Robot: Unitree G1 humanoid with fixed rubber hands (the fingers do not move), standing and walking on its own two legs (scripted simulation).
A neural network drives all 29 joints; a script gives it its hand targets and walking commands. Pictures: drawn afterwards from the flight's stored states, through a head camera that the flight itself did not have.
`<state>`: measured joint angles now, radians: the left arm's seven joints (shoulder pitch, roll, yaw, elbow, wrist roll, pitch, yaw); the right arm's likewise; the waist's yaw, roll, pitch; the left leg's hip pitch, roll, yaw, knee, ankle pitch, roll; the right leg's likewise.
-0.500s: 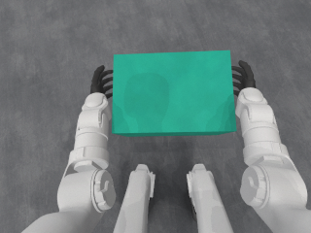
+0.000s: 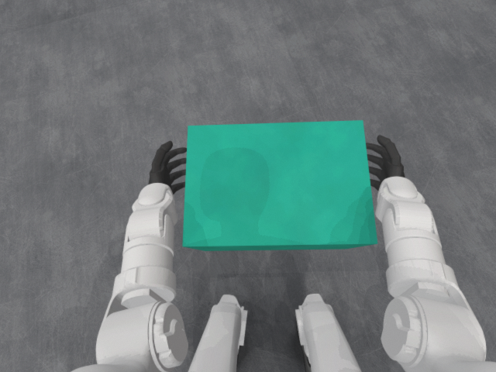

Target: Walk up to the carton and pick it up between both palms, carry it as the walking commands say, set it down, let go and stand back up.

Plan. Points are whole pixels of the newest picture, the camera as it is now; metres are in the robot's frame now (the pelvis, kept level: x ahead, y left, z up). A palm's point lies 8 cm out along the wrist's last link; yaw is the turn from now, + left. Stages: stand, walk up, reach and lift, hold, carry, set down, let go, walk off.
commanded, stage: reach and lift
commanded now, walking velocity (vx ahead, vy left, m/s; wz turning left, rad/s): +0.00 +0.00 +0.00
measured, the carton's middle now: (274, 193) +0.42 -0.01 -0.12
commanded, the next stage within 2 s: none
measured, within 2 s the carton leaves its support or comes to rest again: neither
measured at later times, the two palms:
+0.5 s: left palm (141, 185) +0.38 +0.19 +0.03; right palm (414, 176) +0.39 -0.20 +0.03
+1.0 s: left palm (107, 176) +0.36 +0.19 +0.11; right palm (443, 166) +0.37 -0.19 +0.10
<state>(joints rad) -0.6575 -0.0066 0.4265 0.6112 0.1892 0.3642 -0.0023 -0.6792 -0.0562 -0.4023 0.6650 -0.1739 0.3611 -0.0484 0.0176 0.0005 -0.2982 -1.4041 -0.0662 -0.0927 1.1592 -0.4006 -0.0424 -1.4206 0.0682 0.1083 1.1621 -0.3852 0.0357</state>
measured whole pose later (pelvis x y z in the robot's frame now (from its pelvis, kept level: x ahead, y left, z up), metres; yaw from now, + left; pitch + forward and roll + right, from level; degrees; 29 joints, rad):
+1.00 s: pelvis +0.05 +0.00 +0.11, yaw +0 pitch +12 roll +0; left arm -0.31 -0.09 0.39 0.43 0.25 0.46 -0.04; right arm -0.35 0.02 -0.36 0.50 -0.25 0.46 0.08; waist 0.01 0.01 -0.15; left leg -0.49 -0.03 -0.11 0.51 -0.23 -0.02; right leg -0.50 0.03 0.12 0.51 -0.21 0.02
